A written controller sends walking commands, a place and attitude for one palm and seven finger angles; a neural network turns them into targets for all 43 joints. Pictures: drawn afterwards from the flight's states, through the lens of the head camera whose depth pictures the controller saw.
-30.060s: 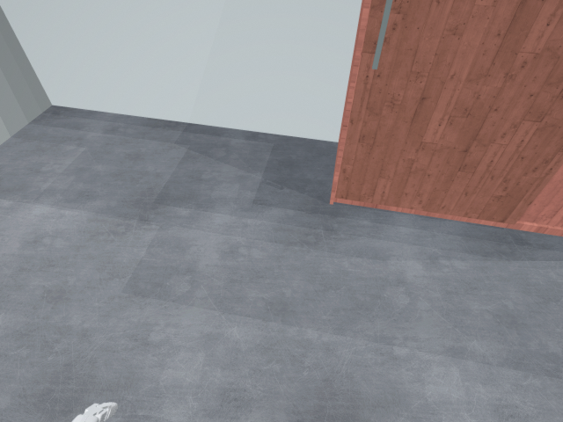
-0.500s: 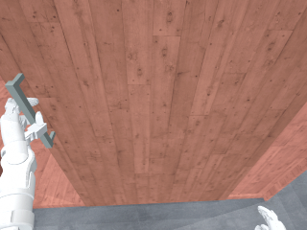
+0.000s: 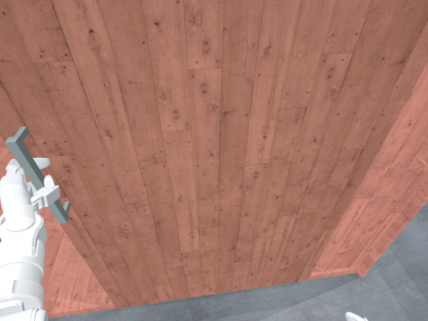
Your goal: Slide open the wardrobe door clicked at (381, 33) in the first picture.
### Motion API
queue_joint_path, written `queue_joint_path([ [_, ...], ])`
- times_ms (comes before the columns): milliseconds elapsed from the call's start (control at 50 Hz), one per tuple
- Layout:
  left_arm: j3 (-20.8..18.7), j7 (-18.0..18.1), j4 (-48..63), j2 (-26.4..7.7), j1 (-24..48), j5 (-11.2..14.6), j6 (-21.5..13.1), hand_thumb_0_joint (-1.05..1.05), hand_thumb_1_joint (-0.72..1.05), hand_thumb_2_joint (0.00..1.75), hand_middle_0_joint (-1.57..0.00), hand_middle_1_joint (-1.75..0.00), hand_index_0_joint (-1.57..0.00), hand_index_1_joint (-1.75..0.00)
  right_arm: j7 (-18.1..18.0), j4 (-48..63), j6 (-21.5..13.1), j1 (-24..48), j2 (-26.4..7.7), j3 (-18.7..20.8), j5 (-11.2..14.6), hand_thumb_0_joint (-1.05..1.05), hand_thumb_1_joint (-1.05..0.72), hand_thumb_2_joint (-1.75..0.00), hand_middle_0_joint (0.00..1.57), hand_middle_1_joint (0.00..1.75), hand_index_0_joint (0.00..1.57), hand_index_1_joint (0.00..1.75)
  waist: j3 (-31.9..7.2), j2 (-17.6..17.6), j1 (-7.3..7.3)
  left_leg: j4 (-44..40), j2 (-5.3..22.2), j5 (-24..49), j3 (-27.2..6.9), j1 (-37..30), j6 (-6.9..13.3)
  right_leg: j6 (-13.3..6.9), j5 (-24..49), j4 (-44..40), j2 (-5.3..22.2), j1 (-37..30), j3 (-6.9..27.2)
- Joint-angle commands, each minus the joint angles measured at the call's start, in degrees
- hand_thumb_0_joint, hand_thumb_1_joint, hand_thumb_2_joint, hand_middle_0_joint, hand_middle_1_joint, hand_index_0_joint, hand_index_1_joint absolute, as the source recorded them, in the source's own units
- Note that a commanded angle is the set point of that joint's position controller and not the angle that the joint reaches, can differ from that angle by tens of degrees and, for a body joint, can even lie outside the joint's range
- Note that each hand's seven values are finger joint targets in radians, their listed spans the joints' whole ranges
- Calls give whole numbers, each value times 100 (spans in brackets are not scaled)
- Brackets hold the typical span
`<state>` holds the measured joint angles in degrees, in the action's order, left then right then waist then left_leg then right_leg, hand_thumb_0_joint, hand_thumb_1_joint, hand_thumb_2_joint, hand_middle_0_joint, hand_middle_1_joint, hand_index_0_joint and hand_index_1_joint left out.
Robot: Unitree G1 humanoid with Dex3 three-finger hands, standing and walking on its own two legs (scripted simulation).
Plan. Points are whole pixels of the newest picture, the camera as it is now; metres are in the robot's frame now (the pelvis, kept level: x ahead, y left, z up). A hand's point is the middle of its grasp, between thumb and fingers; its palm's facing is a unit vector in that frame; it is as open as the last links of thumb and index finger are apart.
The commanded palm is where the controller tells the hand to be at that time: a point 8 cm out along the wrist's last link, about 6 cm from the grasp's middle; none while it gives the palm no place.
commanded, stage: stop walking and hold the door there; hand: left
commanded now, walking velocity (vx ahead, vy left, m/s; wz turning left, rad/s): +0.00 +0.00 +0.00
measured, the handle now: (45, 179) +0.38 +0.37 +0.08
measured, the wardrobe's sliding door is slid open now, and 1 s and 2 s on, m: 0.55 0.55 0.55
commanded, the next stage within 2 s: loosen the grip on the handle in 1.30 s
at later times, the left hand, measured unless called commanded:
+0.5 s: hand (47, 193) +0.33 +0.34 +0.09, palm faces +0.41 -0.87 -0.27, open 5.8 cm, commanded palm +0.29 +0.38 +0.08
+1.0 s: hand (44, 194) +0.33 +0.34 +0.10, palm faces +0.29 -0.93 -0.23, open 5.7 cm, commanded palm +0.30 +0.38 +0.08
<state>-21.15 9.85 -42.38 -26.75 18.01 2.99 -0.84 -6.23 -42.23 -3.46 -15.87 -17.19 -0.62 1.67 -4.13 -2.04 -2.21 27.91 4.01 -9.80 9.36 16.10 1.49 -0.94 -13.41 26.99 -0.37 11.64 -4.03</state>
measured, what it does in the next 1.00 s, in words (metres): steps to the left: left foot, then right foot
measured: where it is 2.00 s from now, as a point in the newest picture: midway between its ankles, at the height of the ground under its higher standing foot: outside the picture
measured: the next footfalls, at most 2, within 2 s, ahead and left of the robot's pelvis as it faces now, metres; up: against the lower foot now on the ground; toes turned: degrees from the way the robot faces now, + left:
left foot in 0.48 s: +0.04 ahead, +0.22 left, +0.00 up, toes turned +10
right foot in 0.72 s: -0.04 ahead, +0.02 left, +0.00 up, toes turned -2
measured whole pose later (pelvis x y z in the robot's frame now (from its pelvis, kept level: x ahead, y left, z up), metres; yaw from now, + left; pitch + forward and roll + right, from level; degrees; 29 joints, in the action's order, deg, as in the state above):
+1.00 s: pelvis -0.07 +0.11 -0.01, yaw +3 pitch -3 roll +0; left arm -8.7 5.8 -44.2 -19.5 32.4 2.7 -2.9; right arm -6.1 -42.7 -1.5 -15.8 -17.5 -0.8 2.1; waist 3.1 -1.7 -1.5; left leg 31.8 1.5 -11.3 8.2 17.9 3.0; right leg -1.1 -20.6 34.0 0.2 11.3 -5.4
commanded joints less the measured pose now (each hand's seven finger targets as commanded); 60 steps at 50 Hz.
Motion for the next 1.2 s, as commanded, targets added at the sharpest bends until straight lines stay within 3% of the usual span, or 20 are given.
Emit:
queue_joint_path([
  [0,186,-74,934,-1205,1814,-164,-446,0,90,90,-45,-140,-45,-140,-95,782,-243,535,-810,292,28,0,-90,-90,20,30,20,30,-349,-560,102,-856,639,-933,-982,-615,-123,-65,-778,-753,592,776,584],
  [120,331,-101,719,-1070,1909,-143,-539,0,90,90,-45,-140,-45,-140,-144,786,-247,505,-851,327,64,0,-90,-90,20,30,20,30,-503,-441,143,-828,627,-274,-1013,-779,-74,-15,-261,-670,584,579,517],
  [220,306,-65,747,-1218,1986,-143,-557,0,90,90,-45,-140,-45,-140,-118,837,-32,506,-906,447,96,0,-90,-90,20,30,20,30,-814,-10,159,402,357,1155,-738,-598,-271,-342,2301,-471,1616,125,1127],
  [340,215,-53,1020,-1271,2216,-126,-516,0,90,90,-45,-140,-45,-140,-54,901,59,717,-769,457,179,0,-90,-90,20,30,20,30,-511,1260,343,1799,33,-1816,-1373,788,-379,-910,3574,-248,2896,-486,1447],
  [400,-399,-6,1007,-1905,2234,-217,-555,0,90,90,-45,-140,-45,-140,-103,768,107,794,-730,373,94,0,-90,-90,20,30,20,30,-677,1148,215,620,-19,-822,-984,-168,-447,-390,3319,359,2405,45,491],
  [420,-129,-42,1253,-1724,2416,-183,-569,0,90,90,-45,-140,-45,-140,-149,759,157,922,-761,353,90,0,-90,-90,20,30,20,30,-699,593,146,73,32,605,-843,-713,-439,-129,2789,815,2047,350,115],
  [440,193,-84,1746,-1340,2632,-146,-635,0,90,90,-45,-140,-45,-140,-181,938,146,1067,-786,345,74,0,-90,-90,20,30,20,30,-736,-398,231,-249,714,2419,-1593,-937,-55,223,1517,1575,1314,779,-104],
  [460,534,-136,2146,-929,2776,-92,-725,0,90,90,-45,-140,-45,-140,-156,1114,120,1159,-713,312,93,0,-90,-90,20,30,20,30,-859,-1456,252,-438,1374,4147,-2262,-879,451,415,-1123,2522,676,935,-93],
  [480,731,-204,2403,-650,2821,-109,-822,0,90,90,-45,-140,-45,-140,-69,1138,63,996,-556,292,85,0,-90,-90,20,30,20,30,-1037,-1626,350,-453,1300,4089,-2004,-958,673,319,-2354,2876,392,927,35],
  [500,1216,-324,1928,131,2422,-95,-817,0,90,90,-45,-140,-45,-140,1,1058,-15,826,-454,255,87,0,-90,-90,20,30,20,30,-1057,-1250,227,-582,1197,2879,-1888,-921,685,272,-2250,3103,263,944,-38],
  [580,1099,-290,2148,-117,3117,-52,-652,0,90,90,-45,-140,-45,-140,6,952,-153,707,-607,300,87,0,-90,-90,20,30,20,30,-1430,-631,130,-238,1250,3132,-1855,-1553,805,318,-1591,2512,229,1021,141],
  [660,1024,-321,1961,-347,3281,-92,-528,0,90,90,-45,-140,-45,-140,86,986,-187,701,-563,152,47,0,-90,-90,20,30,20,30,-1472,-708,197,-200,1062,1715,-1722,-1385,444,144,-898,113,198,81,177],
  [720,735,-327,1575,-882,3266,-135,-464,0,90,90,-45,-140,-45,-140,77,984,-103,589,-530,102,15,0,-90,-90,20,30,20,30,-1245,722,51,535,340,249,-866,-177,-262,-511,1246,-616,1559,-698,1464],
  [760,973,-385,1381,-387,3408,-6,-451,0,90,90,-45,-140,-45,-140,72,1020,-200,670,-493,109,129,0,-90,-90,20,30,20,30,-1148,1279,188,964,72,-1013,-889,406,-294,-564,2466,-243,1545,-1133,1235],
  [800,749,-388,1164,-567,3369,-37,-501,0,90,90,-45,-140,-45,-140,46,950,-230,631,-509,85,91,0,-90,-90,20,30,20,30,-1176,963,252,754,86,-1018,-829,501,-234,-454,2844,-22,1507,-1351,1057],
  [840,610,-364,1092,-776,3365,-77,-466,0,90,90,-45,-140,-45,-140,-6,837,-184,495,-580,119,67,0,-90,-90,20,30,20,30,-1253,424,217,233,184,197,-730,-34,-185,-298,3074,293,1358,-1239,793],
  [880,745,-398,1092,-664,3457,-81,-477,0,90,90,-45,-140,-45,-140,-42,823,-128,495,-626,165,74,0,-90,-90,20,30,20,30,-1254,152,222,86,476,1700,-899,-855,-42,36,2023,361,958,-466,458],
  [920,1383,-527,918,113,3406,34,-499,0,90,90,-45,-140,-45,-140,-25,850,-104,550,-625,167,101,0,-90,-90,20,30,20,30,-909,-295,139,-373,928,812,-1661,-989,221,159,-447,273,512,220,392],
  [960,1288,-447,823,71,3462,-2,-545,0,90,90,-45,-140,-45,-140,-48,775,-113,556,-676,152,0,0,-90,-90,20,30,20,30,-590,-748,189,-1187,1254,-510,-2265,-617,383,113,-1259,490,279,310,348],
  [1180,1500,-394,781,211,3339,-17,-564,0,90,90,-45,-140,-45,-140,-81,760,-172,459,-674,203,8,0,-90,-90,20,30,20,30,-1087,58,140,-444,869,1031,-1213,-1182,-3,11,122,-413,684,117,620],
])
